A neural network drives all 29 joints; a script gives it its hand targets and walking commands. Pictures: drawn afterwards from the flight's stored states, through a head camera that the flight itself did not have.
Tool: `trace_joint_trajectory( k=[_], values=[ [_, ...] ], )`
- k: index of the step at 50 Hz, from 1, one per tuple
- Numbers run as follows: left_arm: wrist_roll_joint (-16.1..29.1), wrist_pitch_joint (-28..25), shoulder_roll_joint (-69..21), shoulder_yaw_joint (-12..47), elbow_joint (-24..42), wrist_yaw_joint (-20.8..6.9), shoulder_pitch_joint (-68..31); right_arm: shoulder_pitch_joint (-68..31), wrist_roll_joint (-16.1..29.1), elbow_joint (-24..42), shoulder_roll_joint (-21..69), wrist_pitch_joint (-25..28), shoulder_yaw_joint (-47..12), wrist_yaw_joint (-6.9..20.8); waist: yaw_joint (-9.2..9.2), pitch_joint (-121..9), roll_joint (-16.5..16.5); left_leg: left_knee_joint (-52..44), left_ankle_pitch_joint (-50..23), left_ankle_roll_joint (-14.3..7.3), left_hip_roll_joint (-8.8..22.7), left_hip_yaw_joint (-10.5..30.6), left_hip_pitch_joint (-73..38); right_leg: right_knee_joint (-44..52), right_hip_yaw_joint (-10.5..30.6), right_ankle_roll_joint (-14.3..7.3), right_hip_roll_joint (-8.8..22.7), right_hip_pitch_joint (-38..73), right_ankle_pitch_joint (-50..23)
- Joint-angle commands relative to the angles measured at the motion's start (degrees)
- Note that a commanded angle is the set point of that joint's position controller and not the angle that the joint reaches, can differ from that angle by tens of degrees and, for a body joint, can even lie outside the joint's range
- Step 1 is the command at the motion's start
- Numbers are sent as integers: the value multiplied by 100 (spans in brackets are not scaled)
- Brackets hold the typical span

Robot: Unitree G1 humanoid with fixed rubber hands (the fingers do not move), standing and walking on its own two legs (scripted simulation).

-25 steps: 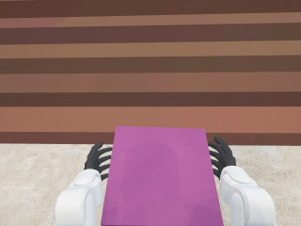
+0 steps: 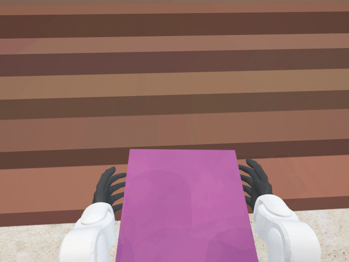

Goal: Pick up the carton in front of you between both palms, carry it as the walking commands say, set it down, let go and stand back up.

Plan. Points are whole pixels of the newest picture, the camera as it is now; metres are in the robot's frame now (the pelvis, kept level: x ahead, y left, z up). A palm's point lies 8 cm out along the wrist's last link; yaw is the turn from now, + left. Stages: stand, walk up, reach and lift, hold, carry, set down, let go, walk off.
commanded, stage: carry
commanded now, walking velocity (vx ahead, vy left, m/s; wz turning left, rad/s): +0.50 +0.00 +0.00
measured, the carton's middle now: (180, 218) +0.24 +0.01 +0.02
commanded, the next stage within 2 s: none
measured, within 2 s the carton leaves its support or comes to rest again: neither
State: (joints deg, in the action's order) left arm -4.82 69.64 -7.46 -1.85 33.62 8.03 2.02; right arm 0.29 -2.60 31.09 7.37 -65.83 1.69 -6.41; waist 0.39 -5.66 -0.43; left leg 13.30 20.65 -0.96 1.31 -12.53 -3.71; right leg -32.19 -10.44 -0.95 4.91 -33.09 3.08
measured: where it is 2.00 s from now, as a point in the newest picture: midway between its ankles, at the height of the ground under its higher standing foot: (195, 90)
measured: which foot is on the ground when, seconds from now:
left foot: down 0.00-0.10, up 0.12-0.48, down 0.50-0.96, up 0.98-1.00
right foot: up 0.00-0.04, down 0.06-0.48, up 0.50-0.92, down 0.94-1.00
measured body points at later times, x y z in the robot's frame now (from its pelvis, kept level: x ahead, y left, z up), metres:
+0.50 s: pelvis +0.32 +0.00 -0.02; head +0.36 +0.01 +0.43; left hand +0.70 +0.15 +0.13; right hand +0.69 -0.15 +0.14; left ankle +0.44 +0.09 -0.74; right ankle +0.20 -0.10 -0.73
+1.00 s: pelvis +0.64 -0.05 +0.04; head +0.72 -0.03 +0.48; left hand +1.00 +0.12 +0.14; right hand +1.02 -0.18 +0.14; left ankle +0.45 +0.08 -0.64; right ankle +0.76 -0.12 -0.57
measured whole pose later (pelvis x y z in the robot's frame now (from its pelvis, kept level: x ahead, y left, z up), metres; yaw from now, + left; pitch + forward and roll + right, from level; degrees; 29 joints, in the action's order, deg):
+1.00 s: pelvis +0.64 -0.05 +0.04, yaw -1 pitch +4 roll -4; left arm -5.0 69.6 -7.2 -12.4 11.4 10.6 -36.3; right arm -33.3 0.4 14.3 3.4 -70.3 17.3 -8.3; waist -5.4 6.5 -2.0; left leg 52.4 10.4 -0.7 5.6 1.9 12.1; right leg -72.6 -11.4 -11.1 -2.7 -52.4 31.7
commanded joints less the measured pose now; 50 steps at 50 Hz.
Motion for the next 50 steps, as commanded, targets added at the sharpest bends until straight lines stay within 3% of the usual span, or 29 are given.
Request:
trace_joint_trajectory(
  k=[1,2,3,4,6,8,14,19,21,22,23,24,25,26,28,32,35,36,39,41,42,43,44,45,46,47,48,49,50],
  values=[
    [2345,20,-3629,3716,791,-831,-4086,-3251,1921,554,3810,-415,-3533,698,-65,-870,-673,1966,-4651,-296,881,-116,295,476,-703,-277,-747,1992,433],
    [2316,86,-3325,3512,593,-755,-4189,-3542,1908,495,3510,-512,-3441,606,-384,-1473,-254,3256,-3755,-118,660,-77,1265,436,-1,-449,-259,3461,642],
    [2294,140,-2922,3314,432,-666,-4396,-3724,1930,502,3338,-607,-3379,522,-431,-2136,1355,5258,-1585,99,26,14,2808,961,2814,-1127,1362,4671,1376],
    [2346,191,-2869,3256,224,-593,-4604,-3903,1936,364,3179,-668,-3318,465,-420,-2021,1804,6253,723,13,-485,777,4156,1623,4239,-1661,1814,5050,776],
    [2514,232,-3376,3374,269,-590,-5019,-4339,1986,54,3387,-702,-3179,398,-400,-1927,686,6715,586,-254,191,1348,4473,1155,3049,-1291,1546,4568,-576],
    [2669,215,-3669,3419,276,-605,-5797,-4859,1961,-105,3638,-657,-3077,346,-320,-1851,329,5919,-124,-314,403,1409,4187,1326,2206,-1025,1324,3763,-459],
    [2570,184,-3708,3068,-800,-601,-6777,-5883,1695,-1021,3796,-610,-2824,220,-297,-1751,617,4046,-692,-130,353,881,4116,1542,1162,-1108,1037,3524,-747],
    [2323,124,-3685,2688,-1656,-485,-7477,-6809,1761,-1642,3886,-595,-2580,202,-237,-1629,854,2090,-1407,-99,-101,266,3293,779,304,-758,551,3516,-2042],
    [2208,116,-3681,2537,-1874,-393,-7746,-6975,1797,-1937,3905,-598,-2456,215,148,-2026,690,1401,-2176,-182,-412,-35,1869,-458,-131,-559,330,3186,-2478],
    [2132,130,-3692,2482,-1941,-353,-7865,-7004,1809,-2110,3919,-612,-2373,220,444,-2200,290,1256,-2180,-293,-193,213,692,-1365,-89,-355,106,2365,-1642],
    [2088,161,-3672,2433,-1992,-311,-8037,-6912,1785,-2344,3778,-618,-2237,218,683,-2488,-863,1403,-3316,-673,915,1767,-832,-2606,174,-147,-240,786,328],
    [2113,210,-3720,2387,-2017,-282,-8071,-6999,1842,-2396,3758,-619,-2126,205,603,-2734,-1969,1283,-4410,-1277,1861,3668,-1612,-4088,568,-26,-903,-533,2657],
    [2074,247,-3803,2300,-2129,-263,-8031,-7177,1934,-2288,3939,-638,-2119,217,597,-3084,-1814,1225,-4281,-1576,1992,4085,-1878,-5111,1016,-168,-787,-1016,2739],
    [2059,220,-4035,2173,-2047,-239,-8083,-7515,2111,-2098,4273,-636,-2325,263,485,-3126,-1112,1249,-3765,-1616,1882,3817,-1874,-5455,1142,-300,-606,-1342,2360],
    [1985,183,-4313,2049,-1989,-236,-8244,-8193,2481,-1497,4704,-558,-2552,355,428,-2852,-510,1262,-3331,-1415,1717,3219,-1395,-5552,1189,-270,-346,-1718,2030],
    [1770,38,-4553,2122,-1791,-266,-7897,-8154,2547,-978,4982,-455,-2672,420,461,-2781,-516,1307,-3345,-1420,1577,2693,-1560,-5685,938,-326,-354,-2448,1953],
    [1639,-49,-4348,2243,-1428,-272,-7717,-7860,2446,-706,4893,-386,-2850,408,696,-2609,-384,1254,-4212,-1560,1760,2889,-2219,-6835,803,-379,-323,-3640,2575],
    [1606,-62,-4279,2353,-1290,-270,-7730,-7777,2409,-698,4758,-361,-2860,394,789,-2662,-628,1147,-3947,-1701,1880,3038,-2548,-7663,759,-436,-368,-4173,2887],
    [1549,-44,-3836,2430,-1230,-234,-7560,-7658,2472,-685,4370,-327,-2983,378,937,-2300,-536,918,-3433,-1645,2036,3093,-3299,-8732,920,-563,-205,-5822,3734],
    [1435,2,-3609,2380,-1458,-225,-7399,-7576,2478,-877,4160,-333,-2958,399,737,-1841,-298,530,-3106,-1178,1481,2369,-2404,-7279,799,-588,21,-5091,3894],
    [1369,15,-3586,2381,-1633,-220,-7306,-7345,2411,-1154,4119,-366,-2884,415,474,-1411,-293,-164,-4166,-1024,1173,1727,-1130,-5422,284,-630,29,-3684,3651],
    [1337,24,-3668,2348,-1733,-221,-7155,-7466,2404,-1162,4191,-387,-2914,454,-100,-1530,-521,-271,-5796,-813,804,910,719,-3625,-86,-747,-283,-910,2386],
    [1463,27,-3751,2428,-1781,-229,-7071,-7030,2430,-1250,4319,-407,-2911,511,-499,-2332,-1433,437,-8719,-879,970,693,1173,-3444,-528,-680,-957,1114,1811],
    [1541,17,-3931,2588,-1816,-253,-7141,-7288,2352,-1223,4333,-432,-2852,573,-1004,-2999,-1925,1944,-10484,-839,1028,464,1164,-3542,-716,-659,-1297,2146,1523],
    [1719,-42,-4395,2841,-1508,-314,-7377,-7591,2292,-1024,4310,-444,-2757,576,-1605,-3504,-1244,4115,-10351,-534,779,628,1429,-2155,333,-990,-1218,3045,867],
    [1881,-78,-4585,2887,-1349,-389,-7479,-7722,2203,-982,4522,-426,-2703,560,-1798,-3608,320,6653,-4013,-58,-318,1132,2427,-169,2461,-1648,-340,3841,-1476],
    [2067,-111,-4586,2964,-1262,-476,-7336,-7319,2037,-1169,4623,-439,-2663,524,-1205,-4580,2132,9401,-163,274,-1377,1965,3638,247,5453,-2242,1091,4980,-4580],
    [2382,-136,-4925,3264,-1250,-550,-7393,-6795,1687,-1473,4521,-395,-2260,480,-986,-5059,1282,10415,-542,1,-1105,2924,4097,-176,5547,-2365,1162,5277,-3673],
    [2832,-209,-5391,3576,-1106,-654,-7803,-6748,1426,-1301,4461,-308,-2015,456,-922,-4656,430,10587,-649,-180,-712,2814,5131,-430,5039,-2112,961,5476,-2571]
  ],
)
